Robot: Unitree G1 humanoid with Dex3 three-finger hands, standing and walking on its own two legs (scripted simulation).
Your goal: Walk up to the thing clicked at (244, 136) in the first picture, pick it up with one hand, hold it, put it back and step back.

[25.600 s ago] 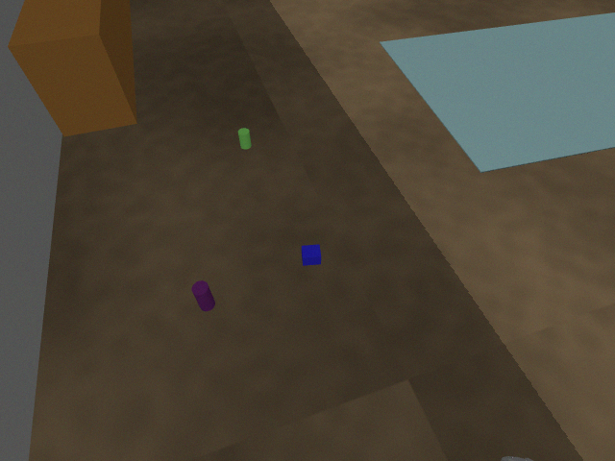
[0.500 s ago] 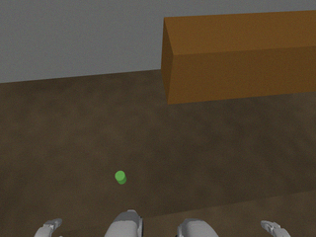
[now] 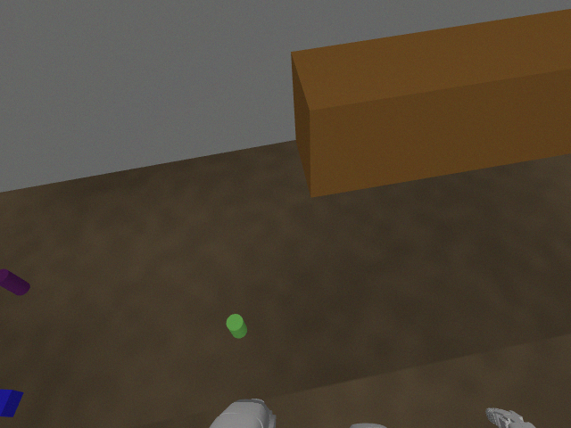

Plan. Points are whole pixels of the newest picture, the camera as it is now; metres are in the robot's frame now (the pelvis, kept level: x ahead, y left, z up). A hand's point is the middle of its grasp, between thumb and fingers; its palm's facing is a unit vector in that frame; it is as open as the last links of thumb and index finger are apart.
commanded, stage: walk up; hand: left
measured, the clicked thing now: (237, 326) +0.46 +0.24 -0.72
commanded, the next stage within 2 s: stand in 1.16 s
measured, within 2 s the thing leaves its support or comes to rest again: neither
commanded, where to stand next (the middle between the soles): +0.07 +0.00 m, yaw +1 degrees
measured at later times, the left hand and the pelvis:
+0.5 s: hand out of the picture +0.09 +0.25 -0.15, palm faces +0.02 -0.89 -0.45, open 7.4 cm; pelvis +0.01 -0.02 -0.02, yaw +3 degrees
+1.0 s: hand out of the picture +0.01 +0.30 -0.16, palm faces +0.06 -0.92 -0.38, open 7.4 cm; pelvis -0.01 +0.01 -0.01, yaw +5 degrees
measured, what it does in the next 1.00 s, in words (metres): steps on the spot: left foot, then right foot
